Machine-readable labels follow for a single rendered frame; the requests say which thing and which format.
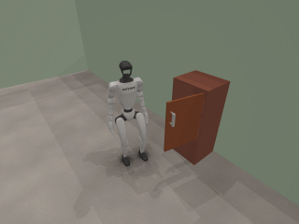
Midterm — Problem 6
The robot right hand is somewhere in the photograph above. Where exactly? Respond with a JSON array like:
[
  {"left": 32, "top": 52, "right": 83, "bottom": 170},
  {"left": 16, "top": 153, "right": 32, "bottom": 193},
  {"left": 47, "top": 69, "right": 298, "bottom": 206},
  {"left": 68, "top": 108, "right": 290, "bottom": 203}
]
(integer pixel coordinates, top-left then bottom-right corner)
[{"left": 107, "top": 121, "right": 116, "bottom": 134}]

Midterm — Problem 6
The handle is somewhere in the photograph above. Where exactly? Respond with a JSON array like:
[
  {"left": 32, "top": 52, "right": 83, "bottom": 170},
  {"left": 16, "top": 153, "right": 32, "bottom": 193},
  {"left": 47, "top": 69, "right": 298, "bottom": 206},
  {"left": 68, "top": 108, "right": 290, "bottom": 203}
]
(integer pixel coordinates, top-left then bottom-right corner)
[{"left": 169, "top": 111, "right": 176, "bottom": 127}]

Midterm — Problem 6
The cupboard door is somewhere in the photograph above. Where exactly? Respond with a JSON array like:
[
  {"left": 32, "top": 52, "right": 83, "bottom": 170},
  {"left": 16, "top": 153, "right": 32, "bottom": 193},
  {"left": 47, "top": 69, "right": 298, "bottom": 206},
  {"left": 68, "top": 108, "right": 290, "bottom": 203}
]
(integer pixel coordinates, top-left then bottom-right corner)
[{"left": 164, "top": 92, "right": 205, "bottom": 152}]

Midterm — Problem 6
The robot left upper arm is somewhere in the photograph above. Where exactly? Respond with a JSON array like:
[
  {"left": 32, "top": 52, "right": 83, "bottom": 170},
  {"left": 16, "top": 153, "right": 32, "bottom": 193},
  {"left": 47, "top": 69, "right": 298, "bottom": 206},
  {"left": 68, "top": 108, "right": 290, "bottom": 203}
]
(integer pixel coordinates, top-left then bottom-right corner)
[{"left": 135, "top": 77, "right": 144, "bottom": 98}]

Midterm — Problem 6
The robot right upper arm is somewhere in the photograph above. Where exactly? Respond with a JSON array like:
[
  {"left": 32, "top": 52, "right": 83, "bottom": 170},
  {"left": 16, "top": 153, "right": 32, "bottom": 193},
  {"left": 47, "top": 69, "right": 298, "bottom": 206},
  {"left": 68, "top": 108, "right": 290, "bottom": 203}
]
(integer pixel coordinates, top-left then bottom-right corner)
[{"left": 107, "top": 81, "right": 119, "bottom": 105}]

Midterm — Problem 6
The right robot thigh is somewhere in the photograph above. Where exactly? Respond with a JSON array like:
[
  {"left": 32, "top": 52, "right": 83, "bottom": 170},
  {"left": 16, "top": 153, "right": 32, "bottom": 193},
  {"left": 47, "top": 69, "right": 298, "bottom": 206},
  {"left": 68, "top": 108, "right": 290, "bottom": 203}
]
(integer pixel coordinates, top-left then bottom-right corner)
[{"left": 115, "top": 115, "right": 129, "bottom": 147}]

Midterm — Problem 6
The right robot forearm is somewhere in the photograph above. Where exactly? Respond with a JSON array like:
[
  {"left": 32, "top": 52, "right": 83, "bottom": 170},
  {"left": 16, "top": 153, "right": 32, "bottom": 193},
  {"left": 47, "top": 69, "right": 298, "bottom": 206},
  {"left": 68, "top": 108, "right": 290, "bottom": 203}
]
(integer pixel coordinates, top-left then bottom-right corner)
[{"left": 107, "top": 99, "right": 114, "bottom": 121}]

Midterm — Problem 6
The left robot forearm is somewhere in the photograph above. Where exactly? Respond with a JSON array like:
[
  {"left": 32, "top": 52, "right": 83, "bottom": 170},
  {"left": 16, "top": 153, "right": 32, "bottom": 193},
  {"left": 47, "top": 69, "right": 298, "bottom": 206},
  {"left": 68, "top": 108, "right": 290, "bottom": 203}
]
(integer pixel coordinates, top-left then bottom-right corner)
[{"left": 137, "top": 94, "right": 147, "bottom": 112}]

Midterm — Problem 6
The robot left hand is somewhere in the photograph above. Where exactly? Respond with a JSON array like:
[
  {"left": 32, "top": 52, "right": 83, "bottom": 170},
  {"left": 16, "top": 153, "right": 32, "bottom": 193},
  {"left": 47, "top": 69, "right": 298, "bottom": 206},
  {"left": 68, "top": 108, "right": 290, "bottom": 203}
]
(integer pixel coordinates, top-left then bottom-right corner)
[{"left": 142, "top": 111, "right": 149, "bottom": 124}]

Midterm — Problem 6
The robot torso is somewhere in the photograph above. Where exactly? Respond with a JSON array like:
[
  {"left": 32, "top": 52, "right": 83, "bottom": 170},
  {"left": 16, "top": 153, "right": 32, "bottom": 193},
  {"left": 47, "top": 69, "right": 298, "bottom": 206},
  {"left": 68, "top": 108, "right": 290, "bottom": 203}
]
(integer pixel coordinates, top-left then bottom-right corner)
[{"left": 116, "top": 77, "right": 137, "bottom": 121}]

